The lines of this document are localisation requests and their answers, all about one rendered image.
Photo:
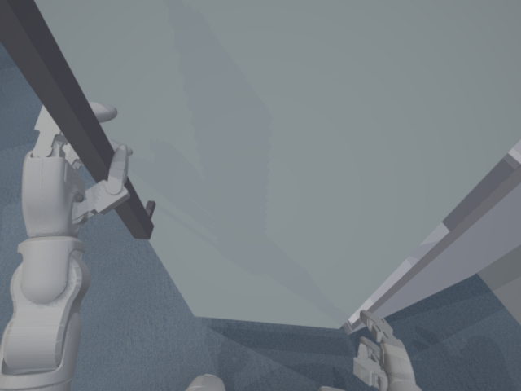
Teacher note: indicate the handle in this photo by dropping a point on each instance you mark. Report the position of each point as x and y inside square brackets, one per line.
[29, 42]

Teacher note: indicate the robot right hand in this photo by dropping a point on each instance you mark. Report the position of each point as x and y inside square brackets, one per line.
[381, 366]

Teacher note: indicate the left robot forearm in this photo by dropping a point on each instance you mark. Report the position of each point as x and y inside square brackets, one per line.
[39, 346]

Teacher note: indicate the robot left hand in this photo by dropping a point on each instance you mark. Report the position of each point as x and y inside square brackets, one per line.
[51, 180]

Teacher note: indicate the fridge door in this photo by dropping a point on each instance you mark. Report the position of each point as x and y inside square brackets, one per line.
[298, 151]

